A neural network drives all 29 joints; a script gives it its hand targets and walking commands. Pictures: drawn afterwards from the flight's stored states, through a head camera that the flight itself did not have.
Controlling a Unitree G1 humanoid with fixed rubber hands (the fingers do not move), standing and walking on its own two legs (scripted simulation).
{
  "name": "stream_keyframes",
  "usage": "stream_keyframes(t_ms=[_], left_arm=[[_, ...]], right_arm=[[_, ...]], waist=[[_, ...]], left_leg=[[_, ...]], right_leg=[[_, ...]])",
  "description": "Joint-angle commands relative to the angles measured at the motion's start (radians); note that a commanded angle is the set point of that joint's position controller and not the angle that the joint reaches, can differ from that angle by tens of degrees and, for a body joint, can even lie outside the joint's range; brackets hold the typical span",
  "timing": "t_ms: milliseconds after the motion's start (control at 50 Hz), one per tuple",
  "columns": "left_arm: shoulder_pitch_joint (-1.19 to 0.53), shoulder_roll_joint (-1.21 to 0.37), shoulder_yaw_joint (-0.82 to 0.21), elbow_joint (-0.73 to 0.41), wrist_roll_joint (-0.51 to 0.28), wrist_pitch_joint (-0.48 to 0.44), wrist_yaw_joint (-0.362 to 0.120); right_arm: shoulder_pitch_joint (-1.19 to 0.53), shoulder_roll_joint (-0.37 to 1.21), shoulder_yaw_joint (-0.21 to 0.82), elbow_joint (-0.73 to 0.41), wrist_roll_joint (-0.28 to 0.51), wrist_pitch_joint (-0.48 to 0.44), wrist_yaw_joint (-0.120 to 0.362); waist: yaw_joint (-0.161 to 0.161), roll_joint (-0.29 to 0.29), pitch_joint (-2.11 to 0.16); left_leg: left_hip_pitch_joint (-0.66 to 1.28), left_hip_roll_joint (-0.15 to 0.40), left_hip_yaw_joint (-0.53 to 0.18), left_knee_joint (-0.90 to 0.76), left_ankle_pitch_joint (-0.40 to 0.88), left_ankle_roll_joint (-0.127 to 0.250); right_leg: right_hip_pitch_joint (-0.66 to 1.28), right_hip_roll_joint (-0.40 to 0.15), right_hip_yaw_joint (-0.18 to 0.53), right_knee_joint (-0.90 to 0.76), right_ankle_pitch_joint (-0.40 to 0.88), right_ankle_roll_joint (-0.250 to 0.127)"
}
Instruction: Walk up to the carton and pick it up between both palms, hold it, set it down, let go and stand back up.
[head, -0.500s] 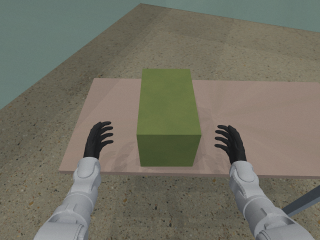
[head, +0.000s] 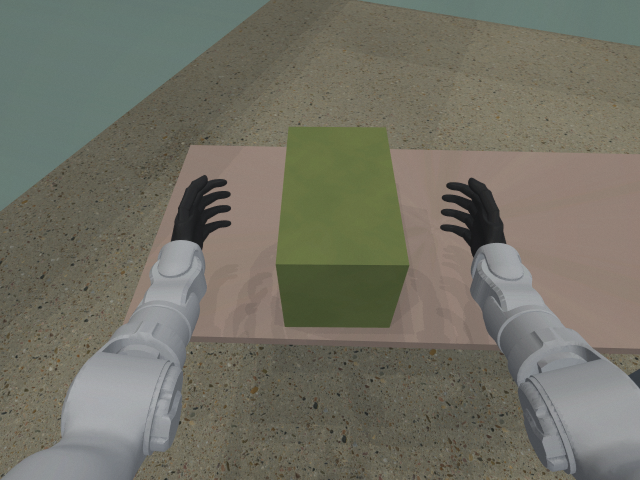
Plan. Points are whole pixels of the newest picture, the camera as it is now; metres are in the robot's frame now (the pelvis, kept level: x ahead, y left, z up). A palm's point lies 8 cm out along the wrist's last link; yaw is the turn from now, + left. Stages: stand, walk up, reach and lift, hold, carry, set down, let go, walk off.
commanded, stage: reach and lift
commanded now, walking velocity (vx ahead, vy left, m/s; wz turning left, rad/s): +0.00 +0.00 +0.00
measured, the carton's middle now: (337, 223) +0.55 +0.05 -0.05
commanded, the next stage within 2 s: none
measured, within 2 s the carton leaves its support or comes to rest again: neither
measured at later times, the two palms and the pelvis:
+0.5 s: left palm (191, 191) +0.46 +0.24 +0.10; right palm (486, 190) +0.49 -0.15 +0.11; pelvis +0.00 -0.01 +0.00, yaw +0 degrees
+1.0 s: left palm (224, 231) +0.47 +0.22 +0.01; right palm (451, 235) +0.49 -0.13 +0.01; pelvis +0.01 -0.01 -0.01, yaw -1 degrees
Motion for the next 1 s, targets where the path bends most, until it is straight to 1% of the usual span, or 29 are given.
stream_keyframes(t_ms=[0,20,40,60,80,100,120,160,180,200,240,280,360,440,560,680,740,820,900,980], left_arm=[[-0.472,0.147,-0.018,-0.087,-0.025,-0.014,0.004],[-0.496,0.144,-0.027,-0.070,-0.032,-0.009,0.007],[-0.509,0.147,-0.039,-0.059,-0.037,-0.006,0.009],[-0.546,0.146,-0.048,-0.045,-0.044,0.001,0.009],[-0.545,0.141,-0.060,-0.037,-0.046,0.008,0.011],[-0.570,0.151,-0.056,-0.038,-0.048,0.013,0.012],[-0.581,0.160,-0.065,-0.020,-0.049,0.020,0.012],[-0.622,0.168,-0.070,0.004,-0.056,0.025,0.010],[-0.572,0.185,-0.047,0.134,-0.040,0.037,0.002],[-0.608,0.182,-0.059,0.091,-0.051,0.021,-0.001],[-0.665,0.201,-0.073,0.073,-0.071,0.010,0.001],[-0.707,0.213,-0.081,0.064,-0.079,0.013,0.001],[-0.770,0.218,-0.104,0.061,-0.096,0.022,-0.001],[-0.800,0.224,-0.110,0.080,-0.097,0.032,-0.008],[-0.738,0.210,-0.067,0.148,-0.043,0.026,-0.029],[-0.636,0.168,0.018,0.169,0.039,-0.036,-0.043],[-0.651,0.165,0.057,0.130,0.065,-0.080,-0.039],[-0.687,0.163,0.090,0.085,0.085,-0.122,-0.021],[-0.677,0.145,0.124,0.093,0.114,-0.148,-0.008],[-0.658,0.123,0.157,0.117,0.145,-0.168,0.003]], right_arm=[[-0.485,-0.144,-0.028,-0.104,0.005,0.003,0.005],[-0.502,-0.151,-0.033,-0.088,0.006,0.014,0.008],[-0.510,-0.153,-0.035,-0.078,0.008,0.023,0.012],[-0.540,-0.161,-0.041,-0.066,0.013,0.035,0.016],[-0.532,-0.168,-0.041,-0.044,0.012,0.045,0.020],[-0.560,-0.178,-0.049,-0.047,0.007,0.053,0.021],[-0.569,-0.171,-0.047,-0.032,0.010,0.062,0.023],[-0.613,-0.171,-0.048,-0.035,0.006,0.077,0.024],[-0.599,-0.190,-0.027,0.074,0.008,0.078,0.028],[-0.601,-0.189,-0.043,0.047,0.014,0.066,0.026],[-0.645,-0.189,-0.048,-0.009,0.012,0.061,0.025],[-0.671,-0.191,-0.050,-0.018,0.014,0.069,0.026],[-0.706,-0.199,-0.069,-0.026,0.009,0.085,0.030],[-0.731,-0.207,-0.086,-0.026,-0.004,0.096,0.032],[-0.685,-0.187,-0.083,0.019,-0.025,0.084,0.028],[-0.586,-0.124,-0.094,0.035,-0.075,0.024,0.021],[-0.581,-0.106,-0.135,-0.016,-0.124,-0.017,0.012],[-0.591,-0.095,-0.197,-0.083,-0.199,-0.054,-0.004],[-0.577,-0.075,-0.237,-0.090,-0.253,-0.083,-0.016],[-0.567,-0.056,-0.259,-0.075,-0.285,-0.113,-0.018]], waist=[[0.008,0.034,-0.574],[0.001,0.041,-0.568],[0.000,0.043,-0.586],[-0.001,0.056,-0.596],[-0.009,0.059,-0.608],[-0.004,0.052,-0.620],[-0.006,0.051,-0.606],[-0.004,0.031,-0.626],[-0.003,-0.010,-0.525],[0.011,0.021,-0.546],[0.011,0.025,-0.638],[0.008,0.040,-0.682],[0.002,0.074,-0.738],[-0.003,0.080,-0.777],[0.000,0.057,-0.729],[0.012,0.037,-0.667],[0.011,0.044,-0.722],[0.005,0.062,-0.848],[0.002,0.075,-0.930],[0.006,0.079,-0.967]], left_leg=[[0.558,0.022,-0.021,0.015,0.414,-0.041],[0.550,0.024,-0.024,0.013,0.412,-0.043],[0.564,0.026,-0.026,0.011,0.407,-0.044],[0.552,0.027,-0.030,0.011,0.399,-0.047],[0.562,0.026,-0.027,0.012,0.400,-0.051],[0.567,0.026,-0.030,0.013,0.407,-0.051],[0.568,0.027,-0.030,0.006,0.391,-0.050],[0.526,0.021,-0.027,0.007,0.384,-0.044],[0.539,0.049,-0.017,-0.004,0.364,-0.048],[0.487,0.039,-0.007,-0.012,0.362,-0.051],[0.466,0.034,0.005,-0.021,0.367,-0.057],[0.464,0.032,0.012,-0.026,0.370,-0.063],[0.475,0.033,0.016,-0.035,0.378,-0.070],[0.490,0.034,0.013,-0.038,0.415,-0.071],[0.490,0.034,0.006,-0.057,0.504,-0.070],[0.461,0.030,0.013,-0.062,0.576,-0.071],[0.446,0.029,0.025,-0.050,0.594,-0.078],[0.449,0.028,0.035,-0.019,0.617,-0.089],[0.474,0.027,0.034,0.025,0.674,-0.092],[0.502,0.030,0.030,0.062,0.737,-0.090]], right_leg=[[-0.085,-0.022,-0.050,-0.081,0.250,0.038],[-0.093,-0.021,-0.054,-0.077,0.246,0.034],[-0.102,-0.024,-0.056,-0.080,0.236,0.032],[-0.119,-0.023,-0.056,-0.078,0.224,0.029],[-0.128,-0.022,-0.062,-0.080,0.224,0.026],[-0.130,-0.018,-0.065,-0.078,0.236,0.027],[-0.136,-0.021,-0.063,-0.084,0.224,0.028],[-0.108,-0.023,-0.062,-0.079,0.243,0.036],[-0.086,-0.026,-0.057,-0.088,0.231,0.019],[-0.080,-0.035,-0.045,-0.097,0.210,0.020],[-0.023,-0.034,-0.050,-0.084,0.271,0.030],[-0.001,-0.034,-0.053,-0.077,0.314,0.032],[-0.005,-0.035,-0.057,-0.078,0.340,0.027],[0.006,-0.038,-0.061,-0.079,0.395,0.029],[0.037,-0.047,-0.060,-0.098,0.477,0.044],[0.022,-0.047,-0.056,-0.112,0.494,0.045],[0.021,-0.045,-0.055,-0.104,0.507,0.045],[0.008,-0.041,-0.057,-0.080,0.545,0.047],[-0.048,-0.035,-0.062,-0.058,0.568,0.050],[-0.120,-0.025,-0.072,-0.042,0.554,0.050]])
